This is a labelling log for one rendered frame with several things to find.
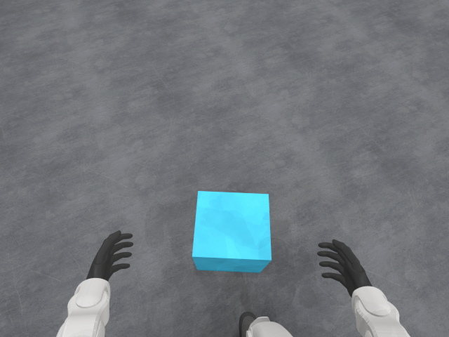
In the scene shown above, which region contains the robot right hand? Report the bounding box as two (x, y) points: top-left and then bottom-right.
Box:
(317, 239), (372, 297)

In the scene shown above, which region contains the right robot thigh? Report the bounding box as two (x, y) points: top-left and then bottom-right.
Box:
(246, 322), (293, 337)

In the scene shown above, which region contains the right robot forearm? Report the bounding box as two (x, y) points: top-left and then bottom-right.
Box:
(351, 286), (410, 337)

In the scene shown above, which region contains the right robot foot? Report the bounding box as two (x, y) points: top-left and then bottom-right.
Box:
(239, 312), (256, 337)

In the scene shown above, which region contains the carton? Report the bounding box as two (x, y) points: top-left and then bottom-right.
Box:
(192, 191), (272, 273)

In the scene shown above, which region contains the robot left hand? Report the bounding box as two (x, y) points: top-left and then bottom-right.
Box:
(86, 230), (133, 281)

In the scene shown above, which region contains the left robot forearm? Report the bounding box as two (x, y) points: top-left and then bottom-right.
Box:
(56, 278), (110, 337)

